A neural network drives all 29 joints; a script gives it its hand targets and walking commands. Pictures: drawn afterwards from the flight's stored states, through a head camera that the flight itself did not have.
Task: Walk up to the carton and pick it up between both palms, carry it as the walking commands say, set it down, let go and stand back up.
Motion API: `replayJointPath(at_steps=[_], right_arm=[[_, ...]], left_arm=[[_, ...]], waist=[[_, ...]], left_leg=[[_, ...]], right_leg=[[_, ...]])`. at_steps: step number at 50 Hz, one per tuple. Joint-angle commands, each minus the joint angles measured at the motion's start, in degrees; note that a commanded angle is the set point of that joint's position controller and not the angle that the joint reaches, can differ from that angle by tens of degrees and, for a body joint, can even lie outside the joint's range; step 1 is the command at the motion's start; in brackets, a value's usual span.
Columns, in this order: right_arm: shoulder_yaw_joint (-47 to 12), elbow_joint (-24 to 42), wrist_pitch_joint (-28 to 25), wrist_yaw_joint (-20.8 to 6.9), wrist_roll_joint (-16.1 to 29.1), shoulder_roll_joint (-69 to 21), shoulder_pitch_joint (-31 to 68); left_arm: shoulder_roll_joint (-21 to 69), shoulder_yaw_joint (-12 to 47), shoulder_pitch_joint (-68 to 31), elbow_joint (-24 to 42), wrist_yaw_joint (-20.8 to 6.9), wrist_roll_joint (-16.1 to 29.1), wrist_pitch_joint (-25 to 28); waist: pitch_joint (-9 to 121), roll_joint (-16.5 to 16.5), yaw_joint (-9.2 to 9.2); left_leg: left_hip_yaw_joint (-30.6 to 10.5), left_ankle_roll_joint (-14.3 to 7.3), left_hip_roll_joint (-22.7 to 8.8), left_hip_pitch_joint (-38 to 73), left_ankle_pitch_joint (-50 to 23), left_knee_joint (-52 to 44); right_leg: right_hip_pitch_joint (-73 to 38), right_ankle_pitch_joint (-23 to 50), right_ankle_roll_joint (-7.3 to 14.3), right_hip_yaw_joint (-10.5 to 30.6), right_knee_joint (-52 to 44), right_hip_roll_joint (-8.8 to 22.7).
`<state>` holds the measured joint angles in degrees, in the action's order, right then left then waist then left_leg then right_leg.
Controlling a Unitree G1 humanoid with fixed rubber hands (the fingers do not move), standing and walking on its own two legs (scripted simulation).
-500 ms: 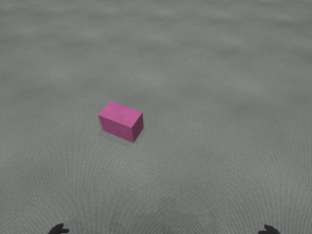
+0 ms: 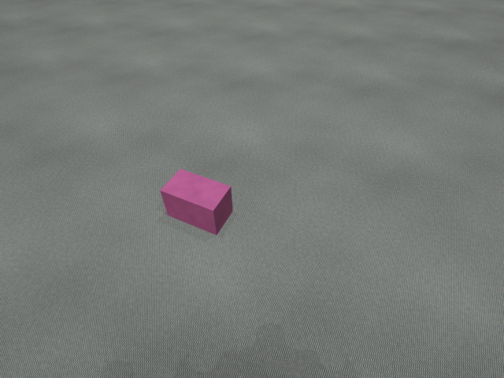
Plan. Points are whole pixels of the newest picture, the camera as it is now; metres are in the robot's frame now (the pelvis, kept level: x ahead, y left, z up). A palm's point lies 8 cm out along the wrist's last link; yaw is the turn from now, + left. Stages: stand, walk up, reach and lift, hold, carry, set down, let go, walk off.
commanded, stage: walk up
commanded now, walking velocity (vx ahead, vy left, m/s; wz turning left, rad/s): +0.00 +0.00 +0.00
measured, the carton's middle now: (198, 201) +1.07 +0.28 -0.68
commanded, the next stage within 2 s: none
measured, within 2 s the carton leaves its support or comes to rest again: neither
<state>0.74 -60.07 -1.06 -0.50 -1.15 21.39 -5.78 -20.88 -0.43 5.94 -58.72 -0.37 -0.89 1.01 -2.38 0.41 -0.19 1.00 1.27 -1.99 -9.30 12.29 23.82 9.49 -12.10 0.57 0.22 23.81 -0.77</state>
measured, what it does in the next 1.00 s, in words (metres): walks ahead: left foot, then right foot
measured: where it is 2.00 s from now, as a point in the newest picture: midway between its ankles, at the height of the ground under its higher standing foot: (213, 292)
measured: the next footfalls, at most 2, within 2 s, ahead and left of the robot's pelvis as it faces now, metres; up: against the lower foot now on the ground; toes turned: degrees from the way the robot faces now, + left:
left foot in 0.46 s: +0.16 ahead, +0.21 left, +0.00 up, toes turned +9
right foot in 0.88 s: +0.36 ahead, -0.01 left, +0.00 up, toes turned +5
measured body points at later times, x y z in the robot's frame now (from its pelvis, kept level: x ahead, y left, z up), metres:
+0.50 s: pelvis +0.07 +0.07 -0.02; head +0.07 +0.09 +0.43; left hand +0.09 +0.44 -0.12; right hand +0.21 -0.27 -0.10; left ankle +0.13 +0.20 -0.75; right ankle +0.01 -0.10 -0.72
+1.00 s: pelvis +0.28 +0.06 -0.01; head +0.30 +0.04 +0.44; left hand +0.32 +0.41 -0.08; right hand +0.39 -0.25 -0.13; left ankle +0.19 +0.21 -0.67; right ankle +0.32 -0.02 -0.74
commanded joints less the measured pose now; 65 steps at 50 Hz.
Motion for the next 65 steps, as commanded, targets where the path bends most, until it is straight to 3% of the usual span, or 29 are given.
replayJointPath(at_steps=[1, 5, 6, 7, 9, 10, 13, 19, 20, 21, 22, 23, 25, 31, 38, 41, 42, 43, 44, 45, 46, 49, 51, 52, 57, 61, 63, 64, 65], right_arm=[[1.97, 1.74, -0.58, 0.71, -0.01, 10.81, 2.32], [1.23, 2.11, -0.49, 1.05, 0.06, 9.33, 2.42], [5.24, 4.87, -0.84, -1.46, -0.82, 15.76, -1.37], [4.9, 6.16, -0.37, -2.8, -1.49, 15.76, 1.31], [5.11, 9.09, 0.19, -3.97, -1.7, 12.48, 5.3], [5.19, 11.33, 0.23, -3.95, -1.69, 12.13, 7.61], [5.68, 12.18, -1.06, -4.73, -0.61, 12.47, 4.32], [7.94, 9.82, -0.19, -6.23, -0.45, 11.52, -6.48], [8.45, 8.13, -0.69, -5.75, -0.69, 12.51, -12.68], [9.69, 7.56, -1.47, -4.49, -1.36, 18.27, -20.59], [10.06, 9.95, -2.52, -3.5, -1.64, 22.8, -19.33], [9.63, 12.86, -2.8, -3.19, -0.49, 22.14, -13.07], [9.07, 13.2, -3.27, -2.64, -0.15, 19.98, -10.78], [7.42, 15.64, -3.4, -3.2, -0.64, 18.46, -9.89], [7.07, 17.21, -3.86, -3.33, 0.28, 17.55, -14.06], [6.47, 17.76, -3.29, -3.14, 0.22, 16.77, -13.08], [5.91, 18.44, -3.27, -2.97, 0.33, 14.09, -14.21], [4.66, 20.37, -3.59, -2.78, 0.77, 9.96, -14.37], [4.59, 20.36, -3.1, -2.03, 0.65, 11.17, -14.2], [5.03, 19.42, -2.74, -1.63, 0.86, 14.38, -13.49], [5.12, 18.74, -2.69, -1.74, 0.85, 15.12, -12.94], [4.84, 17.6, -1.81, -2.61, 1.6, 12.92, -13.7], [4.32, 18.46, -1.09, -3.24, 1.26, 11.54, -12.17], [4.29, 19.52, -0.93, -3.58, 0.93, 10.91, -10.35], [3.76, 21.4, -1.15, -5.16, 0.18, 9.56, -3.73], [4.43, 22.4, -1.15, -5.28, -0.14, 10.15, -0.99], [5.42, 21.99, -0.85, -5.08, -0.44, 11.04, -5.38], [5.9, 20.93, -1.11, -4.86, -0.85, 11.43, -8.97], [7.15, 19.66, -1.42, -4.11, -1.9, 13.76, -16.26]], left_arm=[[-9.6, -1.93, -2.95, 2.33, 0.59, -0.18, 1.25], [-10.63, -2.27, -2.98, 1.81, 0.47, 0.28, 1.09], [-16.8, -5.63, 1.73, 3.75, -0.41, -0.18, 2.57], [-17.65, -6.57, 5.14, 3.29, -0.7, -0.67, 2.85], [-20.49, -8.31, 7.69, 4.33, -0.2, -1.62, 3.61], [-20.94, -8.55, 5.97, 5.39, 0.43, -1.98, 4.13], [-19.64, -8.29, 6.18, 6.51, 0.53, -1.46, 4.7], [-19.12, -8.26, -0.38, 11.07, -1.31, -1.37, 3.61], [-16.65, -7.6, -0.05, 10.85, -1.47, -1.67, 3.02], [-11.69, -6.41, 1.2, 12.67, -1.39, -0.97, 3.03], [-8.19, -5.22, 1.54, 14.21, -1.07, -0.44, 3.19], [-13.05, -5.75, 4.03, 12.43, -1.0, -1.26, 3.02], [-15.67, -5.79, 5.4, 11.78, -1.88, -0.31, 3.11], [-15.64, -6.74, 7.86, 11.22, -2.74, -0.19, 2.97], [-13.27, -6.79, 2.62, 13.68, -3.63, 0.09, 3.91], [-13.39, -7.11, 8.41, 12.8, -2.89, -0.12, 4.84], [-14.85, -8.3, 15.28, 11.37, -2.15, -0.44, 5.42], [-20.48, -9.94, 23.47, 10.71, -1.08, -0.96, 5.84], [-22.34, -9.58, 20.69, 12.37, -0.8, -0.44, 6.14], [-21.94, -9.19, 17.07, 14.61, -0.55, -0.11, 6.35], [-19.81, -8.56, 13.61, 14.98, -0.66, 0.25, 6.51], [-16.55, -6.99, 14.2, 14.43, -0.27, 1.38, 6.51], [-15.31, -6.8, 16.09, 14.78, -0.01, 1.01, 6.65], [-15.86, -6.64, 15.46, 15.08, -0.09, 0.7, 6.66], [-15.52, -6.64, 15.99, 15.36, -0.04, 0.46, 6.01], [-17.71, -7.04, 18.28, 16.12, 0.53, 0.11, 4.98], [-18.67, -6.96, 15.62, 16.66, 0.79, 0.01, 4.76], [-18.08, -6.81, 15.47, 17.01, 1.08, 0.4, 4.64], [-15.59, -5.89, 16.95, 17.68, 1.1, 1.06, 4.62]], waist=[[4.42, -1.29, -0.25], [3.01, -0.23, -0.44], [7.84, -3.19, 1.45], [3.53, -1.77, 2.61], [-0.56, 10.34, 4.89], [-4.45, 7.19, 5.28], [-1.94, 6.87, 3.44], [0.09, 8.49, -3.42], [2.24, 1.31, -6.09], [5.13, -17.82, -9.74], [4.07, -25.83, -8.81], [1.29, -12.92, -5.91], [1.37, -2.68, -3.32], [-4.73, -10.24, -1.11], [-2.58, -5.57, -2.91], [0.03, -3.94, 1.45], [5.84, 1.72, 4.52], [8.91, 16.06, 8.54], [4.79, 11.91, 6.05], [3.32, 2.74, 4.38], [2.54, -0.04, 3.19], [-1.72, 4.93, 0.61], [-2.16, 6.33, 1.83], [-2.1, 7.75, 1.39], [-2.48, 6.42, 2.64], [-0.59, 7.21, 3.21], [1.22, 5.94, -0.71], [3.99, 3.07, -2.58], [10.11, -3.67, -5.62]], left_leg=[[-4.71, -2.56, -4.91, 2.57, -3.62, -4.77], [-4.48, -2.28, -4.98, 1.26, -3.93, -5.68], [-5.08, -5.21, -3.49, -4.58, 20.52, -1.29], [-5.08, -5.13, -2.5, -14.59, 25.12, 1.67], [1.02, -3.55, 0.1, -26.59, 13.81, 25.07], [-6.06, -3.83, -3.07, -30.08, 12.93, 26.59], [-5.99, -3.38, -4.13, -29.73, 13.01, 21.67], [4.7, -1.75, -0.13, 0.56, 2.27, 10.8], [4.84, -1.86, 2.22, 8.71, 4.68, 8.79], [-8.67, -5.62, -3.81, 17.25, 17.85, -1.44], [-36.11, -10.43, -15.04, 14.5, 31.33, -13.85], [-38.03, -12.76, -17.41, 7.56, 32.34, -13.41], [-28.28, -11.51, -14.56, 5.01, 20.5, -10.5], [-18.3, -13.34, -11.93, -8.84, 19.92, -13.59], [-13.96, -11.59, -10.54, -4.3, 8.99, -10.24], [-8.21, -9.42, -7.49, -6.88, -4.33, 3.56], [-3.6, -7.24, -4.46, -14.12, -10.36, 16.72], [-0.53, -4.34, 2.62, -27.3, 2.28, 35.25], [-8.01, -4.45, 5.53, -33.27, 14.31, 42.67], [-12.17, -4.38, 3.42, -31.15, 12.21, 45.76], [-11.21, -4.56, 1.16, -30.9, 9.43, 46.02], [-9.31, -2.29, -0.32, -25.72, 3.61, 39.04], [-7.04, -1.53, 1.36, -24.98, 0.77, 33.72], [-6.05, -1.07, 1.17, -23.44, 0.11, 30.0], [2.33, -1.51, 0.52, -18.14, -7.87, 15.15], [4.85, -3.71, 0.9, -15.55, -2.61, 12.16], [2.97, -5.46, 1.42, -9.67, -1.18, 9.46], [4.14, -6.48, 3.55, -3.07, 1.56, 5.36], [-2.55, -10.27, -0.45, 9.58, 1.46, 3.2]], right_leg=[[-0.67, 6.07, 0.77, 5.78, -5.37, 6.62], [-1.19, 6.27, 1.04, 6.51, -5.83, 7.08], [-4.3, -20.81, 3.33, 4.19, -3.3, 6.11], [-6.04, -29.08, 5.0, 7.25, -5.52, 7.31], [-7.47, -38.14, 11.63, 24.87, -16.89, 20.22], [-7.24, -32.46, 13.94, 26.6, -17.66, 23.18], [-13.89, -14.7, 13.7, 15.42, -11.28, 19.67], [13.09, -22.86, 7.23, -0.35, -6.62, 12.34], [17.1, -22.77, 6.75, -3.48, 4.27, 9.65], [26.34, -19.76, 5.18, -9.93, 24.85, 3.4], [36.05, -21.88, 3.21, -4.71, 38.45, -1.96], [32.27, -17.82, 2.78, 2.56, 42.49, 3.35], [27.93, -8.92, 2.51, 2.85, 38.99, 6.54], [17.89, -8.0, -0.2, -1.34, 22.56, 5.35], [14.09, 0.09, -0.11, -4.41, 11.74, 2.96], [1.08, 0.14, 1.3, -6.97, 3.75, 0.1], [-12.76, -3.36, 3.32, -2.9, 1.25, 2.29], [-22.68, -13.68, 7.41, 16.89, -4.65, 15.21], [-17.94, -16.15, 10.44, 32.98, -10.6, 24.82], [-14.05, -14.48, 11.28, 30.61, -9.28, 25.2], [-12.59, -6.57, 11.81, 25.45, -7.15, 23.16], [-3.85, 16.47, 6.87, 5.58, -6.35, 15.15], [-4.22, 27.6, 5.56, 1.07, -5.56, 12.59], [-2.23, 26.63, 7.78, -0.87, -6.07, 12.2], [-2.96, 26.83, 2.5, -5.01, -6.31, 10.38], [-3.7, 25.54, 4.35, -1.53, -2.23, 15.71], [-1.79, 25.85, 5.79, -2.06, 2.72, 15.97], [-1.53, 30.0, 5.16, -4.24, 10.79, 13.75], [5.46, 26.53, 3.7, -6.31, 25.45, 9.96]])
